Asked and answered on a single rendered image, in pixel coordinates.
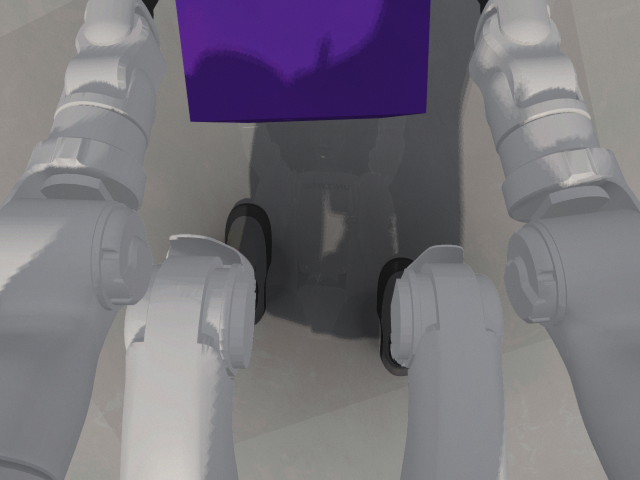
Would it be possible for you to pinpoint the right robot upper arm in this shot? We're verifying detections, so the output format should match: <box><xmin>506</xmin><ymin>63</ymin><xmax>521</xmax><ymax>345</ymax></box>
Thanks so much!
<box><xmin>504</xmin><ymin>209</ymin><xmax>640</xmax><ymax>480</ymax></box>

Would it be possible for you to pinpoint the left robot upper arm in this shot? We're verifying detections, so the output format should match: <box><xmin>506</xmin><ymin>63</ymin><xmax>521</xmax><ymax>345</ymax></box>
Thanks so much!
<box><xmin>0</xmin><ymin>198</ymin><xmax>153</xmax><ymax>480</ymax></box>

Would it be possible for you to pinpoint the carton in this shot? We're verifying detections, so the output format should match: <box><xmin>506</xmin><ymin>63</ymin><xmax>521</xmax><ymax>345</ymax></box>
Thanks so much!
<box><xmin>175</xmin><ymin>0</ymin><xmax>431</xmax><ymax>123</ymax></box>

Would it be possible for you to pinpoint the right robot forearm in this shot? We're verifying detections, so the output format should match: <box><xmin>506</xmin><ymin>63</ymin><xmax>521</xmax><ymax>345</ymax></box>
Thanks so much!
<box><xmin>469</xmin><ymin>0</ymin><xmax>640</xmax><ymax>223</ymax></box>

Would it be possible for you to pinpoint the right robot foot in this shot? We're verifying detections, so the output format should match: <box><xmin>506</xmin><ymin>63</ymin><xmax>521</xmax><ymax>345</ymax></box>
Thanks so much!
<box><xmin>377</xmin><ymin>257</ymin><xmax>414</xmax><ymax>376</ymax></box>

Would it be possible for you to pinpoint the right robot thigh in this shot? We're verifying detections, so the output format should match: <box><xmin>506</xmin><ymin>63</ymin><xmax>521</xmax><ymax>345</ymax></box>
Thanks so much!
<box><xmin>391</xmin><ymin>263</ymin><xmax>508</xmax><ymax>480</ymax></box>

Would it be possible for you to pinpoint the left robot forearm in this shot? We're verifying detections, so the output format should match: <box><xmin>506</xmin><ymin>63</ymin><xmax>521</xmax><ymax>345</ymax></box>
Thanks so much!
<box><xmin>0</xmin><ymin>0</ymin><xmax>167</xmax><ymax>212</ymax></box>

